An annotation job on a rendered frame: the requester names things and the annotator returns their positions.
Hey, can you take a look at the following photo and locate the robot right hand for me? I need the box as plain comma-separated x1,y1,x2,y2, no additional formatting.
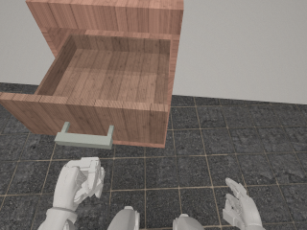
223,177,263,230

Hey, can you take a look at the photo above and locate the handle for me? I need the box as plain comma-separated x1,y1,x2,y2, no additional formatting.
54,122,114,150

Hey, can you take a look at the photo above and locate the robot thigh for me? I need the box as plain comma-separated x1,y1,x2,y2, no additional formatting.
107,209,140,230
173,216,205,230

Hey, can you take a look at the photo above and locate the left robot forearm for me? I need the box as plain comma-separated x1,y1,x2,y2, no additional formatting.
37,207,78,230

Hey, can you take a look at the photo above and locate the right robot thigh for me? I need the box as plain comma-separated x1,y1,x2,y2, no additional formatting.
173,216,205,230

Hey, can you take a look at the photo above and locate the robot left hand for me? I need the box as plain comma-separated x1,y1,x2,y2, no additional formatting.
53,156,106,212

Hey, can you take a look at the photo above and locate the cabinet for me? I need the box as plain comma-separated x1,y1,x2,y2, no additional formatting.
25,0,184,149

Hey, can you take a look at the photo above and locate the drawer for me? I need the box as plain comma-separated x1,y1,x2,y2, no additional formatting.
0,34,171,145

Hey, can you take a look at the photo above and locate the left robot thigh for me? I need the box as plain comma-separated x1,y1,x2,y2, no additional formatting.
107,209,140,230

